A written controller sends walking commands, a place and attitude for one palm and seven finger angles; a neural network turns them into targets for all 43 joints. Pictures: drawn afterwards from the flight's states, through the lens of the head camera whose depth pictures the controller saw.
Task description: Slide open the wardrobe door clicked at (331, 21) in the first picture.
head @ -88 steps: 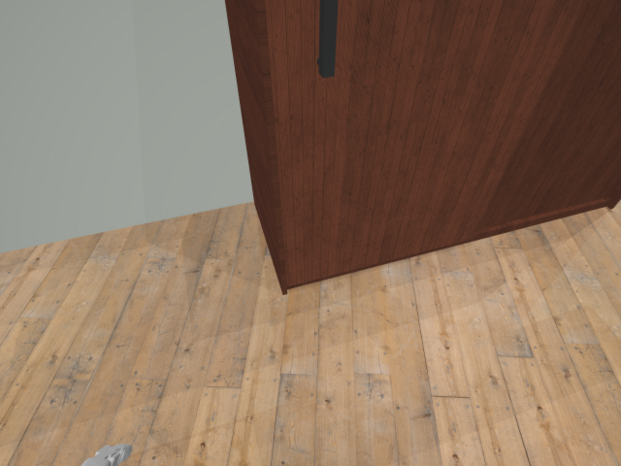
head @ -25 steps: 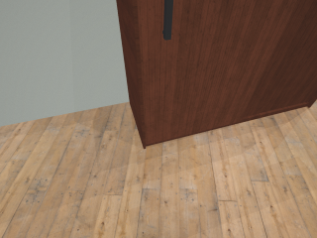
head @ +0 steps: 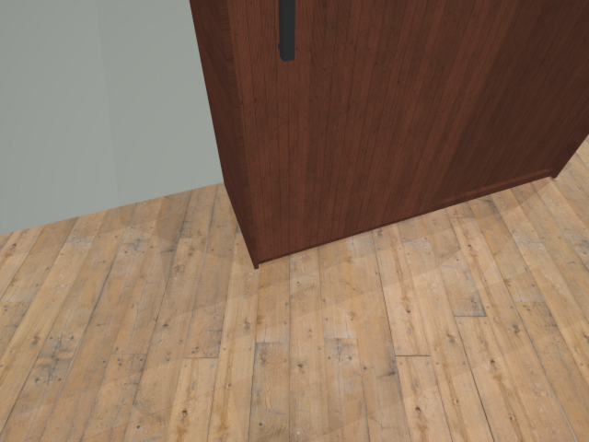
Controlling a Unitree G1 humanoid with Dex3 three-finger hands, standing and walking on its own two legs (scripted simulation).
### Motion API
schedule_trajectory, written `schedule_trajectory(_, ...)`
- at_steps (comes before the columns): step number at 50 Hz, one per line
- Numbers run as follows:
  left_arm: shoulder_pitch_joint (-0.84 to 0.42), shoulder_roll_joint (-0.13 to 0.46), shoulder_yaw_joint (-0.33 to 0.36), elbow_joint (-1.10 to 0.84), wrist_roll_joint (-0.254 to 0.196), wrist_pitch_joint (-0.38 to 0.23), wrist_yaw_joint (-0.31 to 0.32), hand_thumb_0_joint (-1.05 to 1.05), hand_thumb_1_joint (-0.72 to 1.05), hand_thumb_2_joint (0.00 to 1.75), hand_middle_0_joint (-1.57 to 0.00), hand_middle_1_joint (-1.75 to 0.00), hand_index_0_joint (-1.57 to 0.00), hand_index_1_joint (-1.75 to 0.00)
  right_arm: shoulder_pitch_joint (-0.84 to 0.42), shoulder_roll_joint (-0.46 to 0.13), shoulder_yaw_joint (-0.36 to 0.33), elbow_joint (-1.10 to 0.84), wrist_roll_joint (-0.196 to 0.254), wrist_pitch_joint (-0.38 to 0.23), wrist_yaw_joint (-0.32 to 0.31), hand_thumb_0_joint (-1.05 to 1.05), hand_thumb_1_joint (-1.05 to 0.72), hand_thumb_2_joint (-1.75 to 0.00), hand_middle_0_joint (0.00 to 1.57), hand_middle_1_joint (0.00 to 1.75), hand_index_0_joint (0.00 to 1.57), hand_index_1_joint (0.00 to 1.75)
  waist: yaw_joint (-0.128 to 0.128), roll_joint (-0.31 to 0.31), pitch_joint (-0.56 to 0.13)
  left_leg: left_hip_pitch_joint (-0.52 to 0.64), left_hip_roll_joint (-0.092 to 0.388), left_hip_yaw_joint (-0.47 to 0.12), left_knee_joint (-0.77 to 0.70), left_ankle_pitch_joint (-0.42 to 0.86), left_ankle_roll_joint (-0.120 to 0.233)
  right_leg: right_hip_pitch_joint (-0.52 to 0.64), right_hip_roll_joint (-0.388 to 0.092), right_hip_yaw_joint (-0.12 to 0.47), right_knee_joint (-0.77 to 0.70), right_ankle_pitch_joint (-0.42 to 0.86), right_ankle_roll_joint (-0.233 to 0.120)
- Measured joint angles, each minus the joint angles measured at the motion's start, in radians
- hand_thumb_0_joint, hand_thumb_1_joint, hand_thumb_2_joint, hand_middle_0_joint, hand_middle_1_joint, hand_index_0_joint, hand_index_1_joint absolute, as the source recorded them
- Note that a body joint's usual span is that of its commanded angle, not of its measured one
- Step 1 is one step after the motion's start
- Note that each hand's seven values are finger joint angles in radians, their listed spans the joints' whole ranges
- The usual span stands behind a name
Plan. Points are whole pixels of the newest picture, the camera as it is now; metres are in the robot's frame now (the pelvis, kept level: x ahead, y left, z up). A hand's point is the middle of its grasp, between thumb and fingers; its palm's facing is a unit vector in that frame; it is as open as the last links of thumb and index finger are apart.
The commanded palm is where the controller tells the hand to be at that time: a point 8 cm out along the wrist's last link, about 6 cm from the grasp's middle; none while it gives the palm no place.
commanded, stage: walk to a spot facing it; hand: left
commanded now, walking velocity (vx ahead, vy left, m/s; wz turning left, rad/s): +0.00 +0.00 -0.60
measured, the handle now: (283, 10) +0.89 +0.09 +0.20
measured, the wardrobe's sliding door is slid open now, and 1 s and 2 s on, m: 0.00 0.00 0.00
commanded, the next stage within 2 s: none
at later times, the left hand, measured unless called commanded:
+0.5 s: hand out of the picture +0.06 +0.15 -0.15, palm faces -0.19 -0.95 -0.26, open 7.4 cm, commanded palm none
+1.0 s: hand out of the picture +0.13 +0.18 -0.17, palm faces -0.50 -0.84 -0.21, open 7.4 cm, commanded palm none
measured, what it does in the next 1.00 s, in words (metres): steps on the spot, turning right: left foot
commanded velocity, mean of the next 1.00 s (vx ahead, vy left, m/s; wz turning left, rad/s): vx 0.06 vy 0.00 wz -0.60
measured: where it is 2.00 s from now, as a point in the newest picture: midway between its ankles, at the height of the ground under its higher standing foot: outside the picture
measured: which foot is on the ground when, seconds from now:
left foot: down 0.00-0.18, up 0.20-0.72, down 0.74-1.00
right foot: down 0.00-0.76, up 0.78-1.00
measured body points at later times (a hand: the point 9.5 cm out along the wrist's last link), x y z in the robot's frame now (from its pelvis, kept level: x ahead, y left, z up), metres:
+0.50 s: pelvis -0.03 -0.04 +0.00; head +0.01 -0.07 +0.45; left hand +0.07 +0.20 -0.13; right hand +0.00 -0.32 -0.15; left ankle -0.01 +0.14 -0.66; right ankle +0.01 -0.11 -0.74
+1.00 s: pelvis -0.03 +0.02 +0.00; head -0.01 +0.04 +0.45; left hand +0.16 +0.23 -0.15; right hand -0.13 -0.22 -0.12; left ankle +0.00 +0.13 -0.74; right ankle -0.11 -0.10 -0.65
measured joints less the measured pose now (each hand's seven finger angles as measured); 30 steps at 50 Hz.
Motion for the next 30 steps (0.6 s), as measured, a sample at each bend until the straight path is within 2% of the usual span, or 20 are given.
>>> schedule_trajectory(2, 0.011, -0.011, 0.005, -0.018, 0.001, 0.010, -0.006, 0.00, 0.90, 0.90, -0.21, -0.30, -0.20, -0.29, 0.007, 0.020, -0.004, -0.021, -0.001, 0.005, 0.000, 0.00, -0.91, -0.90, 0.20, 0.30, 0.20, 0.30, 0.001, -0.010, 0.010, -0.016, 0.003, 0.023, 0.028, -0.014, -0.001, -0.042, 0.004, 0.016, 0.061, -0.020, -0.001)
schedule_trajectory(6, 0.033, -0.041, 0.019, -0.048, 0.002, 0.025, -0.016, 0.01, 0.90, 0.90, -0.20, -0.30, -0.20, -0.29, 0.018, 0.049, -0.014, -0.045, -0.003, 0.011, 0.001, 0.00, -0.91, -0.90, 0.20, 0.30, 0.20, 0.30, 0.011, -0.011, 0.040, -0.027, 0.025, 0.077, 0.082, -0.045, -0.010, -0.122, -0.015, -0.044, 0.274, -0.182, 0.012)
schedule_trajectory(8, 0.052, -0.060, 0.024, -0.064, 0.003, 0.020, -0.022, 0.01, 0.90, 0.90, -0.21, -0.30, -0.20, -0.29, 0.026, 0.051, -0.021, -0.052, -0.006, 0.018, 0.002, 0.00, -0.91, -0.90, 0.20, 0.30, 0.20, 0.30, 0.015, 0.010, 0.045, -0.044, 0.053, 0.094, 0.139, -0.075, -0.027, -0.101, -0.025, -0.077, 0.236, -0.150, 0.012)
schedule_trajectory(9, 0.064, -0.068, 0.026, -0.073, 0.007, 0.010, -0.023, 0.01, 0.90, 0.90, -0.21, -0.30, -0.21, -0.29, 0.029, 0.050, -0.025, -0.055, -0.004, 0.024, 0.003, 0.00, -0.91, -0.90, 0.20, 0.30, 0.20, 0.30, 0.017, 0.022, 0.042, -0.071, 0.071, 0.094, 0.198, -0.102, -0.027, -0.095, -0.017, -0.082, 0.203, -0.100, -0.012)
schedule_trajectory(10, 0.068, -0.077, 0.026, -0.077, 0.010, 0.002, -0.020, 0.00, 0.90, 0.90, -0.21, -0.30, -0.21, -0.29, 0.027, 0.049, -0.031, -0.056, -0.003, 0.033, 0.003, 0.00, -0.91, -0.90, 0.20, 0.30, 0.20, 0.30, 0.014, 0.034, 0.045, -0.113, 0.075, 0.063, 0.291, -0.166, -0.028, -0.106, -0.003, -0.087, 0.216, -0.094, -0.038)
schedule_trajectory(12, 0.071, -0.094, 0.026, -0.083, 0.009, -0.004, -0.010, 0.00, 0.90, 0.90, -0.21, -0.30, -0.21, -0.29, 0.025, 0.049, -0.039, -0.058, 0.000, 0.047, 0.002, 0.00, -0.91, -0.90, 0.20, 0.30, 0.20, 0.30, 0.009, 0.043, 0.055, -0.193, 0.049, -0.007, 0.478, -0.232, -0.023, -0.103, 0.011, -0.090, 0.207, -0.099, -0.070)
schedule_trajectory(14, 0.078, -0.108, 0.029, -0.089, 0.005, -0.005, -0.002, 0.00, 0.90, 0.90, -0.21, -0.30, -0.21, -0.29, 0.021, 0.051, -0.043, -0.057, 0.000, 0.052, 0.004, 0.00, -0.91, -0.90, 0.20, 0.30, 0.20, 0.30, 0.014, 0.038, 0.056, -0.248, 0.032, -0.035, 0.602, -0.206, -0.024, -0.088, 0.023, -0.076, 0.153, -0.072, -0.079)
schedule_trajectory(16, 0.086, -0.116, 0.029, -0.093, 0.002, -0.008, -0.001, 0.00, 0.90, 0.90, -0.21, -0.30, -0.21, -0.29, 0.013, 0.052, -0.046, -0.064, -0.002, 0.051, 0.005, 0.00, -0.91, -0.90, 0.20, 0.30, 0.20, 0.30, 0.017, 0.027, 0.054, -0.283, 0.023, -0.047, 0.659, -0.161, -0.030, -0.076, 0.034, -0.052, 0.091, -0.028, -0.081)
schedule_trajectory(23, 0.091, -0.120, 0.037, -0.102, 0.001, -0.012, -0.004, 0.01, 0.90, 0.90, -0.21, -0.30, -0.21, -0.30, -0.004, 0.040, -0.056, -0.093, -0.005, 0.044, -0.002, 0.00, -0.91, -0.90, 0.20, 0.30, 0.20, 0.30, 0.015, 0.010, 0.022, -0.283, 0.012, -0.085, 0.619, -0.110, -0.049, -0.073, 0.067, 0.027, -0.027, 0.064, -0.084)
schedule_trajectory(30, 0.071, -0.093, 0.051, -0.120, 0.007, -0.010, -0.002, 0.00, 0.90, 0.90, -0.21, -0.30, -0.21, -0.30, -0.020, 0.037, -0.053, -0.110, -0.001, 0.042, -0.010, 0.00, -0.91, -0.90, 0.20, 0.30, 0.20, 0.30, 0.031, 0.001, 0.001, -0.210, -0.010, -0.102, 0.458, -0.161, -0.042, -0.090, 0.103, 0.098, -0.058, 0.108, -0.069)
